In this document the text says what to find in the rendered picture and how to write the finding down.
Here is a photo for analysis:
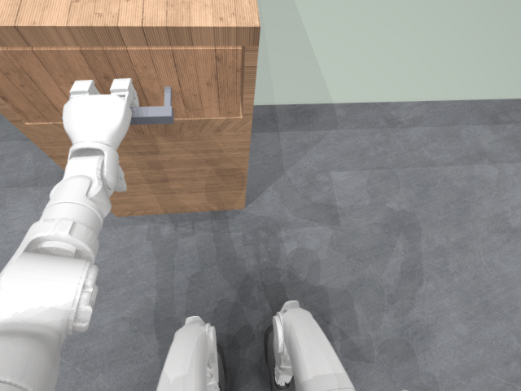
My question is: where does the left robot hand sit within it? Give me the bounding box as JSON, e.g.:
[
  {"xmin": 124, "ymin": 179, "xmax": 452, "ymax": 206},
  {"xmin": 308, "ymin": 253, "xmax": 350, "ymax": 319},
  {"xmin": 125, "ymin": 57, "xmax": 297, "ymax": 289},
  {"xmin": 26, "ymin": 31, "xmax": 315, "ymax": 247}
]
[{"xmin": 63, "ymin": 78, "xmax": 139, "ymax": 192}]

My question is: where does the handle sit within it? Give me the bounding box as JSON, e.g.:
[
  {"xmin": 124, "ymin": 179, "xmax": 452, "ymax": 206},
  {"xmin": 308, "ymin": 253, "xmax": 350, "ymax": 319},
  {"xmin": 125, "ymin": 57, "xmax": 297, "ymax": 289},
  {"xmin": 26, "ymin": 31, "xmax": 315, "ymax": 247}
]
[{"xmin": 62, "ymin": 86, "xmax": 174, "ymax": 125}]

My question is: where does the right robot shin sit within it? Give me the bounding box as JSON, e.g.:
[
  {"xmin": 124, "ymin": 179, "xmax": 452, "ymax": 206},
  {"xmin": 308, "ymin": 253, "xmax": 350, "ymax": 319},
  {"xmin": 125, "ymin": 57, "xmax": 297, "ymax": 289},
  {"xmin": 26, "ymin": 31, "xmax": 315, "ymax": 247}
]
[{"xmin": 274, "ymin": 301, "xmax": 310, "ymax": 384}]

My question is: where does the robot left upper arm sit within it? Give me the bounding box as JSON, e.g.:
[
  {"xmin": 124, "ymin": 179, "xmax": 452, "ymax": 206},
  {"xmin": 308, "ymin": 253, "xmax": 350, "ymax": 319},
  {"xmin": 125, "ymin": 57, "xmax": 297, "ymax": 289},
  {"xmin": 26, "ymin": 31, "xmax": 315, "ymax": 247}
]
[{"xmin": 0, "ymin": 252, "xmax": 99, "ymax": 391}]

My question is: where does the robot left forearm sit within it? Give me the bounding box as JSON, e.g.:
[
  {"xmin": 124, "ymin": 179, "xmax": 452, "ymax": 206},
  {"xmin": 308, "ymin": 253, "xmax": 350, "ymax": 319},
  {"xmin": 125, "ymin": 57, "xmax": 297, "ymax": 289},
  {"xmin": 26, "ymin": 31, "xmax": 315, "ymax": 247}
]
[{"xmin": 0, "ymin": 142, "xmax": 119, "ymax": 293}]

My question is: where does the left robot shin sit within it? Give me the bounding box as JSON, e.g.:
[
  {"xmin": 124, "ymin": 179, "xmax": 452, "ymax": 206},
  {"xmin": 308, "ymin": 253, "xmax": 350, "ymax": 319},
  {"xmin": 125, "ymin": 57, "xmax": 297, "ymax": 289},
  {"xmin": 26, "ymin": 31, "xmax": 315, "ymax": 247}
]
[{"xmin": 174, "ymin": 316, "xmax": 220, "ymax": 391}]

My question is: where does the cabinet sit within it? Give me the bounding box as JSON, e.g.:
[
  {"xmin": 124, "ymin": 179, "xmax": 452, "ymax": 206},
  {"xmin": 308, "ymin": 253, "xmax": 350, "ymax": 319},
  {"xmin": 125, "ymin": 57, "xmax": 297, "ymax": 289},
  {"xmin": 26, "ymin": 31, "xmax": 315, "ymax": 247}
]
[{"xmin": 0, "ymin": 0, "xmax": 261, "ymax": 217}]

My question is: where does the robot shin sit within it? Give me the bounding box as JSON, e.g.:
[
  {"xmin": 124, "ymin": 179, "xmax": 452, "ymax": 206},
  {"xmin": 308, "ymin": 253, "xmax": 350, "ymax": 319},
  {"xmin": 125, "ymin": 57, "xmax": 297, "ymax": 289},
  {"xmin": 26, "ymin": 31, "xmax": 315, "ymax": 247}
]
[
  {"xmin": 174, "ymin": 316, "xmax": 220, "ymax": 391},
  {"xmin": 274, "ymin": 301, "xmax": 310, "ymax": 384}
]

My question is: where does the drawer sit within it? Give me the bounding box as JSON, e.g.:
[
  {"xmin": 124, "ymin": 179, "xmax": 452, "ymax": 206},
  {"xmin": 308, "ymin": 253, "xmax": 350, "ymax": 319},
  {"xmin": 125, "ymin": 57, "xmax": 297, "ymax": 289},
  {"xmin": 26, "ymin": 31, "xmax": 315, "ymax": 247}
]
[{"xmin": 0, "ymin": 46, "xmax": 242, "ymax": 123}]

